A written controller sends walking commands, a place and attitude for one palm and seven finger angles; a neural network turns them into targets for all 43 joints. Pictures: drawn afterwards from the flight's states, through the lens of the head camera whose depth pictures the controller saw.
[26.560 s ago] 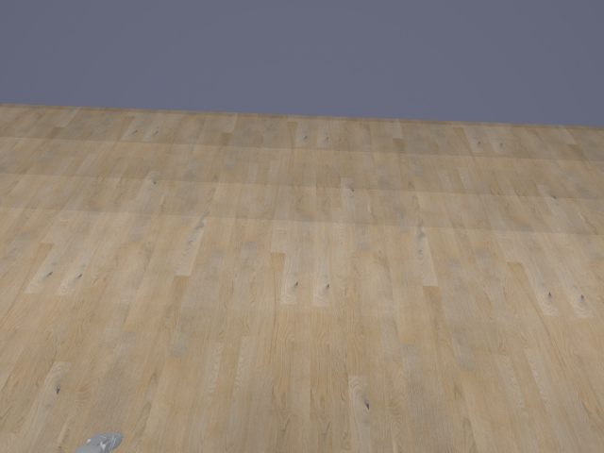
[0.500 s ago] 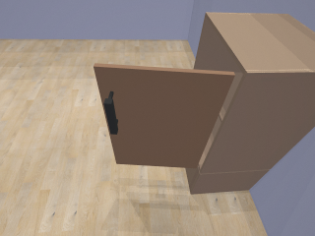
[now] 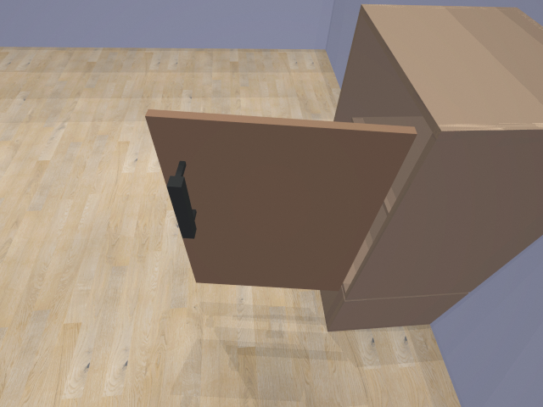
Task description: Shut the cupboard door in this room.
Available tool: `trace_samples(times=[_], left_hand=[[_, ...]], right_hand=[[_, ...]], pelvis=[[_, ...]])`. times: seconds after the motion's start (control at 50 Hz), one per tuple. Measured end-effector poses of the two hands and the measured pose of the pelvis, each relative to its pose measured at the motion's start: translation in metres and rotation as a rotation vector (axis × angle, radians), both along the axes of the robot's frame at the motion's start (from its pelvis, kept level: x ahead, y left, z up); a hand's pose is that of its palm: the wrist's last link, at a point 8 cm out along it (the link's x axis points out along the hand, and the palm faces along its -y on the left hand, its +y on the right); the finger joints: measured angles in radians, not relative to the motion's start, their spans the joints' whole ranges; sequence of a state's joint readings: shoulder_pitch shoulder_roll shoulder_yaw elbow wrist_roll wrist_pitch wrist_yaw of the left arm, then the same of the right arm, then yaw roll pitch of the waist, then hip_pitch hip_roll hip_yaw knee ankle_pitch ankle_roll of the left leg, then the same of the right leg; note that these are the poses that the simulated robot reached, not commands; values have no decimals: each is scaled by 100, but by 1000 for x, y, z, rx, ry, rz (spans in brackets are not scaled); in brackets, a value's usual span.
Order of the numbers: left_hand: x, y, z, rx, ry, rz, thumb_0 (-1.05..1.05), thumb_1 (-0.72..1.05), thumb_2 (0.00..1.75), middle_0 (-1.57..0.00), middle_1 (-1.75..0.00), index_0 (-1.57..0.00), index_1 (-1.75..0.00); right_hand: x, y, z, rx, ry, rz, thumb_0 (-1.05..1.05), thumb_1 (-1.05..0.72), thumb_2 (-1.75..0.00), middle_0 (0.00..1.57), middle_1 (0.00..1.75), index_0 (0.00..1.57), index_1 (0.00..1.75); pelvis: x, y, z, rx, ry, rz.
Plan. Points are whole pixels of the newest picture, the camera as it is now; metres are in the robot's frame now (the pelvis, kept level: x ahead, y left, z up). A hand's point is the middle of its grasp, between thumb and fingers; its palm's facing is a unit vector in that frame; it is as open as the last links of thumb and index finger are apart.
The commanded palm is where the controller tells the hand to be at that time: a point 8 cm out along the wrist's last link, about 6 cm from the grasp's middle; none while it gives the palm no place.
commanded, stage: come to a stop and stand still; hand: left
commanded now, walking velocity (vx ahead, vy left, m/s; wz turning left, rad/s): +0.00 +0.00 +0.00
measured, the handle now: (185, 201) +0.46 +0.20 -0.02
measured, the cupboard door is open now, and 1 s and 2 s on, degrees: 83 83 83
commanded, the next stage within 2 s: look again from close up in 0.60 s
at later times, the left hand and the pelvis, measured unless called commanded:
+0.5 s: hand out of the picture -0.02 +0.20 -0.16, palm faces -0.02 -0.97 -0.26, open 7.4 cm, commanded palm none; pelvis -0.05 +0.01 +0.00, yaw -1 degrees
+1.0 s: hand out of the picture -0.03 +0.15 -0.17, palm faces -0.01 -0.98 -0.19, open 7.3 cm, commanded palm none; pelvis -0.03 -0.01 +0.01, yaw -1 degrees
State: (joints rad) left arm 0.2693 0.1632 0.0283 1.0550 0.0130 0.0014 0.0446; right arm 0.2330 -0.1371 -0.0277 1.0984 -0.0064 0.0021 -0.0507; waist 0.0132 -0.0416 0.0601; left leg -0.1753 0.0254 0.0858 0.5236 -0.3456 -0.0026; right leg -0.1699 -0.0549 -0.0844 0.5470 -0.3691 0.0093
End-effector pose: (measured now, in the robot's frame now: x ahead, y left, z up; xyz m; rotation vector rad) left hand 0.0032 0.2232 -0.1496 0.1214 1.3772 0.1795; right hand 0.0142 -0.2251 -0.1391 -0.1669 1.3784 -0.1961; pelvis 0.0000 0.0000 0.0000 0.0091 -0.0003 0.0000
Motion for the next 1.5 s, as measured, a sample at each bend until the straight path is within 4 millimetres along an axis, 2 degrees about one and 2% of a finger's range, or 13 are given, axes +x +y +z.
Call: trace_samples(times=[0.16, 0.28, 0.38, 0.48, 0.62, 0.72, 0.88, 1.1, 1.3, 1.32, 1.34, 1.44, 1.5], left_hand=[[6, 19, 8, 41, -66, -59, 1, 92, 90, -20, -30, -20, -30], [3, 32, 20, 78, -116, -77, 1, 91, 90, -20, -30, -20, -30], [-7, 34, 27, 85, -113, -96, 1, 91, 90, -20, -30, -20, -30], [-24, 29, 28, 76, -71, -98, 1, 91, 90, -20, -30, -20, -30], [-46, 14, 22, 44, 9, -83, 1, 91, 90, -20, -30, -20, -30], [-52, 0, 19, 17, 44, -70, 1, 91, 90, -20, -30, -20, -30], [-46, -17, 15, -5, 51, -64, 1, 91, 90, -20, -30, -20, -30], [-31, -21, 16, 9, 26, -51, 1, 92, 90, -20, -30, -20, -30], [-22, -25, 15, 17, 14, -48, 1, 91, 90, -20, -30, -20, -30], [-13, -20, 19, 17, -34, 14, 1, 92, 90, -20, -30, -21, -30], [4, -14, 30, 37, -154, 30, 2, 92, 90, -20, -30, -21, -30], [102, -9, 114, 92, -823, 22, 2, 93, 90, -22, -33, -23, -32], [136, -14, 141, 29, -1151, -23, 2, 92, 90, -25, -36, -26, -36]], right_hand=[[11, 2, 0, 11, -125, 19, 1, -93, -90, 19, 30, 20, 30], [2, 11, -5, 40, -178, 32, 0, -93, -90, 19, 30, 20, 30], [-17, 9, -5, 57, -164, 35, 0, -94, -90, 20, 30, 20, 30], [-45, 7, -6, 69, -94, 31, 0, -93, -90, 19, 30, 20, 30], [-81, 6, -6, 80, 29, 10, 0, -92, -90, 19, 30, 20, 30], [-92, 6, -5, 85, 82, -2, 0, -92, -90, 19, 30, 20, 30], [-78, 6, -5, 93, 75, -6, 0, -91, -90, 19, 30, 20, 30], [-47, -8, -5, 72, 33, 12, 1, -93, -90, 19, 30, 20, 30], [-32, -20, -3, 55, 18, 19, 1, -93, -90, 19, 30, 20, 30], [-29, -23, -1, 30, -19, 25, 1, -93, -90, 19, 30, 20, 30], [-22, -27, 1, -1, -89, 25, 1, -93, -90, 20, 30, 20, 30], [27, -45, 13, -51, -456, 49, 1, -92, -90, 20, 30, 20, 30], [60, -54, 20, -66, -617, 94, 1, -92, -90, 20, 30, 20, 30]], pelvis=[[-21, 12, -2, -18, 6, -11], [-37, 16, -2, -9, -32, -19], [-48, 15, 1, 2, -31, -25], [-52, 11, 4, 9, -16, -26], [-50, 4, 6, 10, -5, -25], [-45, -2, 7, 8, -5, -23], [-36, -10, 7, 7, -9, -23], [-26, -19, 8, 7, -9, -18], [-20, -25, 8, 1, -2, -14], [-22, -25, 6, -3, -10, -24], [-23, -25, 4, -3, -10, -34], [-32, -21, -8, 5, 46, 22], [-46, -21, -23, 16, 120, 15]])
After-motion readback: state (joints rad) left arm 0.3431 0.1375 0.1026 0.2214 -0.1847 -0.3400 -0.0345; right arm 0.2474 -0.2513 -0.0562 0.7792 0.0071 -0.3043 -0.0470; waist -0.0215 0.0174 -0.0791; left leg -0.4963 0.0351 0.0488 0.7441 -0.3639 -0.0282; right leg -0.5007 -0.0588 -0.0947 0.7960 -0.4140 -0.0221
